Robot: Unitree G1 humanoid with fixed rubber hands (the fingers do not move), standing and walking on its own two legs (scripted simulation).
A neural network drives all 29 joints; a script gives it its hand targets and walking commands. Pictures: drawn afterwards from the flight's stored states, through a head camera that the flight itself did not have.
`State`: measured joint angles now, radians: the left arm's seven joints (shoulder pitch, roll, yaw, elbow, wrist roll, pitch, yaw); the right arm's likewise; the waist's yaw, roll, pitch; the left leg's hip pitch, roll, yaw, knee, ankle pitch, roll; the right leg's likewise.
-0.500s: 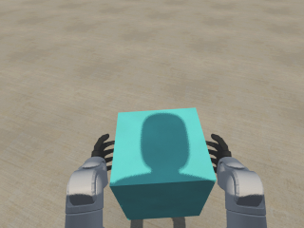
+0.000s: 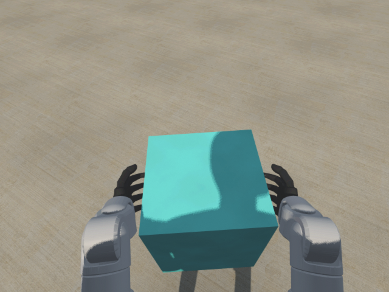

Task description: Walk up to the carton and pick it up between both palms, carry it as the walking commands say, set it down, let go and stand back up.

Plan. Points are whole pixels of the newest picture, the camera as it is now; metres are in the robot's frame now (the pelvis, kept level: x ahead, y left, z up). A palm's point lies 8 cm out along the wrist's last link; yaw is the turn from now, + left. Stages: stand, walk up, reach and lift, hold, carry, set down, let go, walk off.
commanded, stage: carry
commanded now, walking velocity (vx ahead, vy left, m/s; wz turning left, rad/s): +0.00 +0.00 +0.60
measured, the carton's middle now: (204, 205) +0.30 +0.01 +0.00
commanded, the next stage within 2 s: none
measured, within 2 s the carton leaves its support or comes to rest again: neither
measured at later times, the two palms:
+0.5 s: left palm (76, 214) +0.24 +0.23 +0.09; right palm (235, 171) +0.33 -0.06 +0.09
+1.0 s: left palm (5, 284) +0.14 +0.31 +0.07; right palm (168, 178) +0.33 +0.08 +0.07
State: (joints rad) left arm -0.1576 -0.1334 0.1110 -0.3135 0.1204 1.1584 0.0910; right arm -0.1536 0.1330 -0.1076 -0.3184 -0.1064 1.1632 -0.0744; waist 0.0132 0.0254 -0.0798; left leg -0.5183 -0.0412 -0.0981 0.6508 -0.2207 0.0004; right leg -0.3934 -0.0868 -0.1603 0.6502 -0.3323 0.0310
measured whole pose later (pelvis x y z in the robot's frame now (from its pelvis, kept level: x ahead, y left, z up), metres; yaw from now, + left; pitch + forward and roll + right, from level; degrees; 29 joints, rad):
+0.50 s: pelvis +0.03 +0.00 +0.01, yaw +17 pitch +6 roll -1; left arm -0.14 -0.13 0.11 -0.37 0.10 1.15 0.09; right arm -0.14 0.13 -0.09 -0.39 -0.11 1.17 -0.08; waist 0.02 0.02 -0.08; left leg -0.45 -0.06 -0.05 0.55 -0.21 0.04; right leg -0.48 -0.06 -0.07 0.78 -0.44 0.10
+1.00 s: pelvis +0.02 +0.03 +0.00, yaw +35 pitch +4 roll +1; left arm -0.13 -0.13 0.15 -0.33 0.12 1.17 0.08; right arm -0.18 0.14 -0.08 -0.27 -0.11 1.17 -0.09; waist 0.03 -0.03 -0.03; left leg -0.38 -0.02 0.12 0.61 -0.29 0.05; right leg -0.46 -0.21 -0.15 0.99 -0.61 0.12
